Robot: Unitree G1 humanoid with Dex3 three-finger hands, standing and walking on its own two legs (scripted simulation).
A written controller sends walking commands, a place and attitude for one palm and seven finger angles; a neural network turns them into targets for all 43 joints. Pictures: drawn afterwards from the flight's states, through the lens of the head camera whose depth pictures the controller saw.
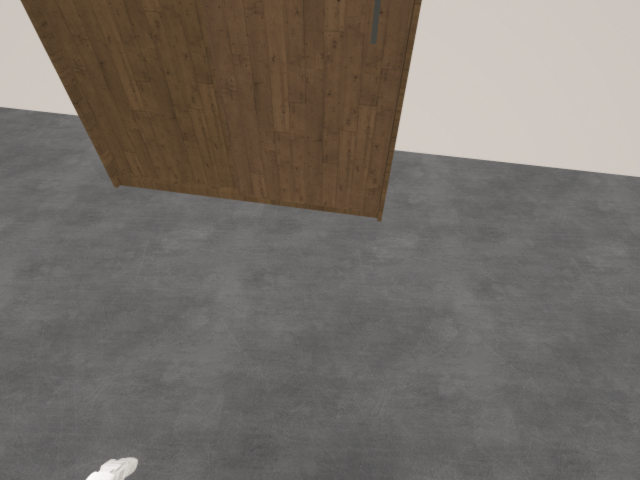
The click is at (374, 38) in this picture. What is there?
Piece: wardrobe's sliding door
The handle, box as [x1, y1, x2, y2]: [370, 0, 380, 43]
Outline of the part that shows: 380,0 375,0 370,43 375,43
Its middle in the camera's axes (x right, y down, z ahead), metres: +0.16 -0.66 +1.09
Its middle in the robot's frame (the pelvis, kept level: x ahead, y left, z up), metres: +1.28 -0.09 +0.11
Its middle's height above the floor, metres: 0.88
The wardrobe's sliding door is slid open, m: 0.00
